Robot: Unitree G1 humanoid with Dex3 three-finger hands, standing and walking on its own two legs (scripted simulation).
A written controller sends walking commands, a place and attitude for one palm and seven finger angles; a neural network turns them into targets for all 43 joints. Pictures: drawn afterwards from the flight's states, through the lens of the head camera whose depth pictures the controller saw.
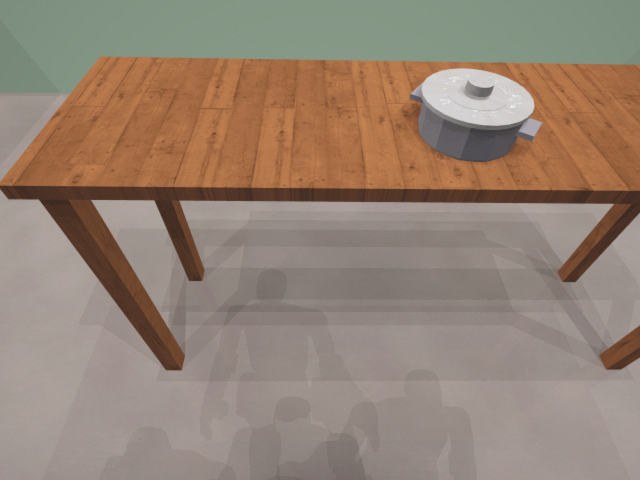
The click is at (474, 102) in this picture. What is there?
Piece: lid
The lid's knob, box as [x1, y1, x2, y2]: [465, 75, 494, 96]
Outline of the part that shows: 468,78 465,87 467,92 476,96 486,96 490,94 494,84 494,81 491,78 483,75 472,75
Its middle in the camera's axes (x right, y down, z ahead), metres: +0.27 -0.26 +0.66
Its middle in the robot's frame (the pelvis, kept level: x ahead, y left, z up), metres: +0.71 -0.23 +0.15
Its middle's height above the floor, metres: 0.92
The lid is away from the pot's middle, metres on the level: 0.00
